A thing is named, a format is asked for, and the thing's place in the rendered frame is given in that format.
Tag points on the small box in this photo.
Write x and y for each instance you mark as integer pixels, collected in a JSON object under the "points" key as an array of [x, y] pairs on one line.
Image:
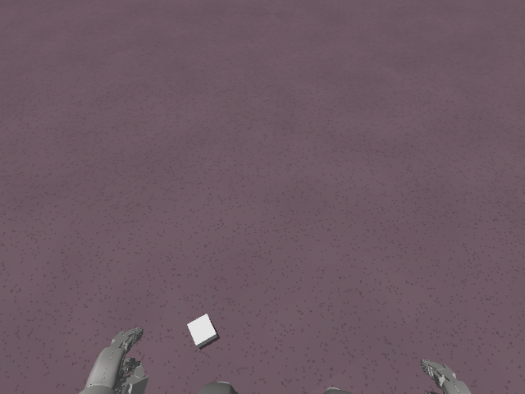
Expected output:
{"points": [[202, 330]]}

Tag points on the left robot hand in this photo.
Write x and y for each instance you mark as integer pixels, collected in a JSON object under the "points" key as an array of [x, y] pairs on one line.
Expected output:
{"points": [[111, 367]]}

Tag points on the right robot hand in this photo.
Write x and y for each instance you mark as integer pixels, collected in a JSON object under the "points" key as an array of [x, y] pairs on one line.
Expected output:
{"points": [[444, 378]]}

